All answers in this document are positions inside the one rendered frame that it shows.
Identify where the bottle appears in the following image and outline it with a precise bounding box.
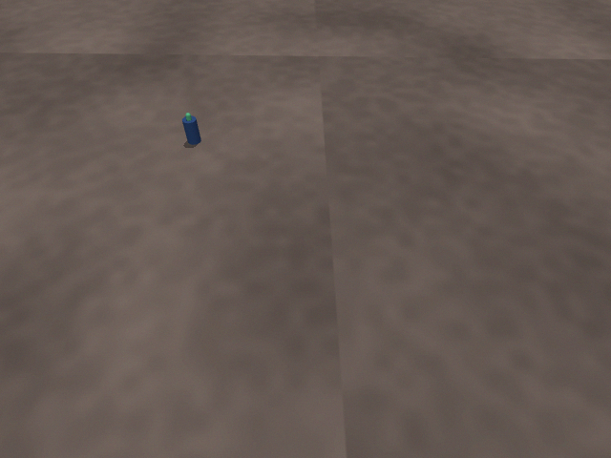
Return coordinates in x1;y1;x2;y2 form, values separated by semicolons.
182;113;201;145

